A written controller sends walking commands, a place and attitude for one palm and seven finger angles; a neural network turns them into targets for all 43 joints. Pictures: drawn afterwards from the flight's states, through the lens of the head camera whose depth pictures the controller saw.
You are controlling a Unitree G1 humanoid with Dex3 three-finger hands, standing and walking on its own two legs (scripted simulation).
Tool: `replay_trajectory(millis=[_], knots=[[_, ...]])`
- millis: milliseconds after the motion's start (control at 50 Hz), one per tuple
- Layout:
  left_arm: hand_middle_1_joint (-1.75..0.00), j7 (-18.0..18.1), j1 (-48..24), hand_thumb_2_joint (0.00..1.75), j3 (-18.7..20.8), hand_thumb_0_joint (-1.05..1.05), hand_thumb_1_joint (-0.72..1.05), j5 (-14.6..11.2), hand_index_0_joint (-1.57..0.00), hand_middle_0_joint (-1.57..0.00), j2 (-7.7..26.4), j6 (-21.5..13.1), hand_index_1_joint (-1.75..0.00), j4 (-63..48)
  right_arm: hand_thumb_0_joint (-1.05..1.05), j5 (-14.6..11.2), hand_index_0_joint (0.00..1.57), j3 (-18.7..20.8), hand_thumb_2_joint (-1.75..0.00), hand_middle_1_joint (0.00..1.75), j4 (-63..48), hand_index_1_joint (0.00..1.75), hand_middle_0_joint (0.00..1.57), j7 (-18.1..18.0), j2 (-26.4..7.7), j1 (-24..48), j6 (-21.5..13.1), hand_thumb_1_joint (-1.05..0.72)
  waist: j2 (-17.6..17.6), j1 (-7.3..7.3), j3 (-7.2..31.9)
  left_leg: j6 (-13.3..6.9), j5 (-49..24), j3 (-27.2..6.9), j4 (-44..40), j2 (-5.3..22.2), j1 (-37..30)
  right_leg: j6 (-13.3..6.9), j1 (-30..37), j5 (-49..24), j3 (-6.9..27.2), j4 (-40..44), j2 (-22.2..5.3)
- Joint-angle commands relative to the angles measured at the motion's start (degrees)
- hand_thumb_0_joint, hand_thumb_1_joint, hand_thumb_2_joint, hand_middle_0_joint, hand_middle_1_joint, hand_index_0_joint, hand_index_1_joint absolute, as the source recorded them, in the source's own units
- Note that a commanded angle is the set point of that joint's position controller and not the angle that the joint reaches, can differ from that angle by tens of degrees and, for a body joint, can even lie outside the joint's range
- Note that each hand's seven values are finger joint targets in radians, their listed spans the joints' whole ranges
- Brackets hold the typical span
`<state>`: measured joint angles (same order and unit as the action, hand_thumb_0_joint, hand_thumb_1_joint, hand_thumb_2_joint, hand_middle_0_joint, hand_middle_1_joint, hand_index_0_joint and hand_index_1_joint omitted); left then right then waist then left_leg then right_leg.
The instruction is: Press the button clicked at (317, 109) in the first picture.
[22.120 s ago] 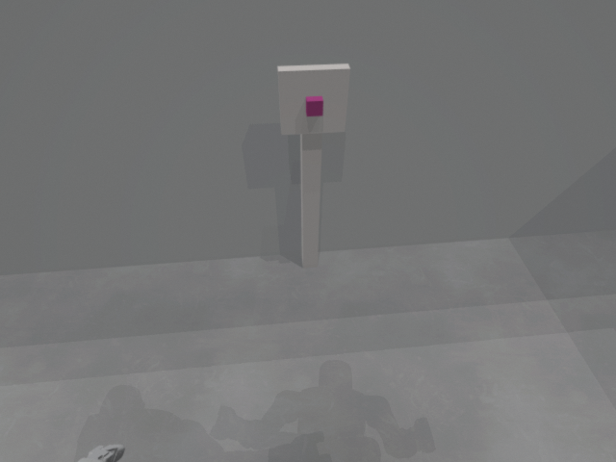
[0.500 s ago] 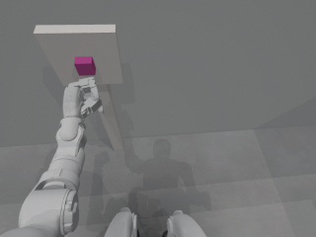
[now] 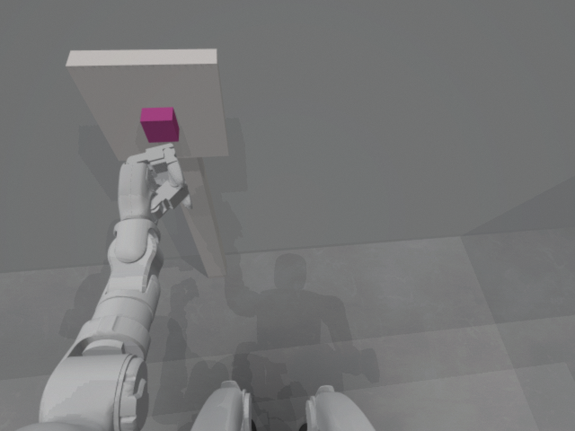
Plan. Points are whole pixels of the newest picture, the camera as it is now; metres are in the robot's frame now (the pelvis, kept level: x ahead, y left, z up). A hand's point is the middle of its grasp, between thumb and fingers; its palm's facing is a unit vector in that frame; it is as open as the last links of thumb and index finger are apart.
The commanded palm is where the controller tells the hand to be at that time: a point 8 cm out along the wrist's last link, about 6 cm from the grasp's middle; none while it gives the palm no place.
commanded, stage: press the button with the knuckle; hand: left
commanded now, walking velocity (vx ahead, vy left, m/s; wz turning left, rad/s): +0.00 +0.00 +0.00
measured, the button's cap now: (160, 123) +0.53 +0.18 +0.07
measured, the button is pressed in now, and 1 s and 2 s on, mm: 0 10 0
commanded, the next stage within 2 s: hold the button down briefly in 1.08 s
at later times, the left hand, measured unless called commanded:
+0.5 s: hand (190, 168) +0.48 +0.14 +0.04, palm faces +0.11 -0.99 -0.01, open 3.1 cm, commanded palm +0.45 +0.18 +0.05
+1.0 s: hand (187, 158) +0.49 +0.14 +0.04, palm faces +0.11 -0.99 -0.04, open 3.5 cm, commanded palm +0.49 +0.18 +0.05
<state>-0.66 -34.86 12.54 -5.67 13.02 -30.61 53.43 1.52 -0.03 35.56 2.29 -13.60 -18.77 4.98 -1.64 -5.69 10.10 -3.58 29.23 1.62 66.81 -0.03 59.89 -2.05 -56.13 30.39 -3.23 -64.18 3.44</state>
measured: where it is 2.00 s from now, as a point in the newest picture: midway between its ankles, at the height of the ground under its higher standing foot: outside the picture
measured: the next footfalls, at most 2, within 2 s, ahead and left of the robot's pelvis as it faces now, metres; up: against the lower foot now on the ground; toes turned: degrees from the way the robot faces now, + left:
none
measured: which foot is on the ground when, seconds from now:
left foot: down 0.00-1.00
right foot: down 0.00-1.00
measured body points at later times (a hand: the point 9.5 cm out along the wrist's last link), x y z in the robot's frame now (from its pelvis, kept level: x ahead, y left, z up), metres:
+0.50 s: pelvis -0.01 +0.00 -0.01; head +0.11 +0.02 +0.43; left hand +0.46 +0.19 +0.04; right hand +0.02 -0.26 -0.12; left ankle +0.02 +0.08 -0.65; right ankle +0.00 -0.10 -0.65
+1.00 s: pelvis -0.02 -0.01 -0.01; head +0.12 +0.01 +0.41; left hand +0.48 +0.20 +0.04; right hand -0.01 -0.28 -0.13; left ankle +0.02 +0.08 -0.65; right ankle +0.00 -0.10 -0.65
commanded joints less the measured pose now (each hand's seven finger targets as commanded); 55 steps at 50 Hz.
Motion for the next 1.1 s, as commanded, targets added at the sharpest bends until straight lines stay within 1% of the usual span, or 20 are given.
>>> replay_trajectory(millis=[0,120,200,260,280,340,400,480,540,600,640,680,720,840,900,940,960,1000,1040,1080], knots=[[-1.5,1.1,-20.8,0.9,1.9,0.0,0.9,0.9,-1.3,-1.3,9.5,-3.4,-1.5,-9.6,0.0,-0.1,0.2,3.2,-0.9,0.3,-4.2,0.3,0.2,-0.7,-9.8,-5.5,-1.1,-0.9,-1.0,-1.29,21.3,2.5,-22.1,-5.3,-7.2,0.8,-22.0,0.5,5.7,-20.7,1.9,7.3,-0.1],[-1.5,1.8,-30.8,0.9,2.2,0.0,0.9,1.2,-1.3,-1.3,10.6,-4.4,-1.5,-8.8,0.0,0.1,0.2,3.1,-0.9,0.3,-3.5,0.3,0.2,-1.3,-10.0,-5.7,-1.4,-0.9,-3.0,-2.73,22.2,2.7,-18.5,-6.4,-7.3,0.9,-23.3,0.3,3.0,-16.3,1.8,7.4,-0.2],[-1.5,1.5,-31.9,0.9,0.2,0.0,0.9,1.5,-1.3,-1.3,8.6,-5.7,-1.5,-9.1,0.0,0.5,0.2,3.5,-0.9,0.3,-2.7,0.3,0.2,-1.0,-10.2,-6.3,-1.6,-0.9,-7.2,-2.61,27.2,3.8,-23.6,-8.0,-6.9,1.6,-29.6,-0.1,0.0,-17.0,0.9,6.1,-0.1],[-1.5,1.1,-29.9,0.9,0.0,0.0,0.9,1.9,-1.3,-1.3,7.9,-3.8,-1.5,-2.0,0.0,0.6,0.2,3.5,-0.9,0.3,-2.1,0.3,0.2,-0.7,-10.7,-7.6,-1.0,-0.9,-3.2,-3.54,23.5,3.4,-22.1,-8.3,-7.0,1.6,-26.6,0.1,-0.7,-16.2,0.6,6.6,0.1],[-1.5,1.1,-32.0,0.9,-1.2,0.0,0.9,2.3,-1.3,-1.3,7.1,-3.2,-1.5,-1.2,0.0,0.5,0.2,3.5,-0.9,0.3,-2.1,0.3,0.2,-0.7,-10.7,-7.3,-0.8,-0.9,-3.2,-4.51,22.1,3.2,-20.3,-8.2,-7.1,1.6,-25.5,0.3,-1.7,-15.2,0.6,6.8,-0.1],[-1.5,2.2,-32.0,0.9,3.3,0.0,0.9,2.1,-1.3,-1.3,11.9,-1.4,-1.5,2.0,0.0,0.5,0.2,3.1,-0.9,0.3,-2.8,0.3,0.2,-1.0,-11.2,-7.9,-0.2,-0.9,-0.4,-3.54,20.7,2.5,-17.0,-7.4,-7.5,0.9,-20.9,0.3,1.3,-14.2,1.1,7.5,-0.1],[-1.5,3.1,-35.9,0.9,4.4,0.0,0.9,1.9,-1.3,-1.3,12.8,-2.9,-1.5,-1.2,0.0,0.7,0.2,2.8,-0.9,0.3,-3.2,0.3,0.2,-1.0,-10.7,-7.6,-0.3,-0.9,-3.1,-3.44,24.0,2.4,-18.8,-6.8,-6.6,0.8,-21.9,0.3,1.7,-15.6,1.6,7.0,-0.2],[-1.5,3.7,-39.3,0.9,5.3,0.0,0.9,3.6,-1.3,-1.3,15.5,-6.3,-1.5,-2.9,0.0,1.3,0.2,2.8,-0.9,0.3,-2.7,0.3,0.2,-0.7,-10.6,-8.3,-0.6,-0.9,-4.9,-3.75,26.2,2.6,-20.2,-7.1,-5.6,1.0,-22.5,0.3,1.4,-16.5,2.0,5.8,0.0],[-1.5,3.3,-41.2,0.9,4.2,0.0,0.9,4.2,-1.3,-1.3,15.2,-6.5,-1.5,-2.2,0.0,1.3,0.2,3.0,-0.9,0.3,-2.0,0.3,0.2,-0.6,-10.8,-8.8,-0.6,-0.9,-4.7,-5.07,27.2,2.4,-19.6,-7.0,-5.0,1.1,-22.6,0.5,1.1,-16.5,2.2,6.1,0.0],[-1.5,2.8,-42.9,0.9,5.8,0.0,0.9,4.0,-1.3,-1.3,18.2,-5.4,-1.5,-0.8,0.0,1.1,0.2,2.9,-0.9,0.3,-1.5,0.3,0.2,-1.0,-11.1,-9.6,-0.3,-0.9,-5.5,-5.28,27.3,2.1,-18.6,-6.4,-5.0,0.8,-20.9,0.6,3.0,-16.8,2.8,6.8,0.0],[-1.5,2.3,-44.6,0.9,4.8,0.0,0.9,3.4,-1.3,-1.3,17.2,-4.4,-1.5,-0.1,0.0,0.9,0.2,2.7,-0.9,0.3,-1.4,0.3,0.2,-1.3,-11.1,-9.8,-0.4,-0.9,-4.9,-6.27,26.4,1.8,-17.5,-6.4,-5.1,0.7,-20.0,0.8,3.2,-16.2,2.9,7.5,-0.1],[-1.5,1.9,-45.2,0.9,5.5,0.0,0.9,3.0,-1.3,-1.3,17.8,-3.9,-1.5,0.7,0.0,0.8,0.2,2.7,-0.9,0.3,-1.1,0.3,0.2,-1.5,-11.2,-10.1,-0.5,-0.9,-5.3,-6.29,27.5,1.7,-17.9,-6.4,-4.8,0.7,-20.3,0.7,3.1,-16.4,2.9,7.5,0.0],[-1.5,1.6,-46.0,0.9,6.7,0.0,0.9,2.7,-1.3,-1.3,19.8,-3.4,-1.5,1.7,0.0,0.9,0.2,2.4,-0.9,0.3,-0.8,0.3,0.2,-1.7,-11.3,-10.4,-0.6,-0.9,-5.4,-6.45,26.5,1.6,-17.4,-6.3,-4.6,0.7,-18.7,0.8,3.5,-16.2,3.2,7.7,0.0],[-1.5,1.4,-50.0,0.9,6.2,0.0,0.9,3.0,-1.3,-1.3,20.6,-3.4,-1.5,3.6,0.0,1.1,0.2,2.1,-0.9,0.3,-0.3,0.3,0.2,-1.7,-11.5,-10.9,-1.4,-0.9,-5.4,-8.16,24.3,1.2,-14.7,-6.5,-4.0,0.7,-16.3,0.9,1.7,-13.6,3.4,8.1,0.0],[-1.5,1.2,-52.5,0.9,4.9,0.0,0.9,3.4,-1.3,-1.3,19.8,-4.2,-1.5,2.4,0.0,1.3,0.2,2.2,-0.9,0.3,-0.1,0.3,0.2,-1.6,-11.7,-11.1,-1.7,-0.9,-8.3,-8.61,27.2,1.5,-16.5,-7.2,-3.6,0.9,-19.5,0.6,-0.7,-14.0,3.0,7.3,0.0],[-1.5,1.5,-53.1,0.9,5.4,0.0,0.9,3.7,-1.3,-1.3,20.7,-4.0,-1.5,3.6,0.0,1.4,0.2,2.1,-0.9,0.3,0.1,0.3,0.2,-1.5,-11.9,-11.4,-1.7,-0.9,-8.1,-8.86,26.4,1.5,-15.8,-7.3,-3.5,1.0,-19.0,0.6,-1.2,-13.2,2.9,7.4,0.1],[-1.5,1.4,-54.7,0.9,3.5,0.0,0.9,3.6,-1.3,-1.3,18.8,-4.1,-1.5,3.4,0.0,1.4,0.2,2.1,-0.9,0.3,0.2,0.3,0.2,-1.4,-11.8,-11.6,-1.8,-0.9,-8.3,-9.69,26.0,1.4,-15.5,-7.7,-3.6,0.9,-19.6,0.6,-2.0,-12.8,2.8,7.4,0.1],[-1.5,1.6,-55.9,0.9,5.3,0.0,0.9,3.9,-1.3,-1.3,21.5,-3.8,-1.5,3.8,0.0,1.4,0.2,2.1,-0.9,0.3,0.6,0.3,0.2,-1.5,-12.3,-11.8,-1.9,-0.9,-7.9,-9.76,26.6,1.4,-14.2,-7.7,-3.3,1.1,-18.7,0.7,-2.1,-11.8,2.9,7.5,0.1],[-1.5,1.7,-57.1,0.9,4.3,0.0,0.9,4.0,-1.3,-1.3,21.2,-3.1,-1.5,4.7,0.0,1.3,0.2,1.9,-0.9,0.3,0.5,0.3,0.2,-1.7,-12.3,-11.8,-2.1,-0.9,-7.5,-10.59,26.3,1.0,-12.2,-7.4,-3.1,0.8,-16.9,0.8,-1.8,-10.5,3.3,8.0,0.1],[-1.5,1.8,-58.4,0.9,5.7,0.0,0.9,4.1,-1.3,-1.3,23.6,-2.9,-1.5,5.0,0.0,1.3,0.2,1.7,-0.9,0.3,0.6,0.3,0.2,-1.9,-12.5,-12.1,-2.2,-0.9,-7.3,-10.68,26.5,0.9,-11.7,-7.5,-3.0,0.9,-15.9,0.8,-1.5,-10.1,3.4,7.9,0.1]])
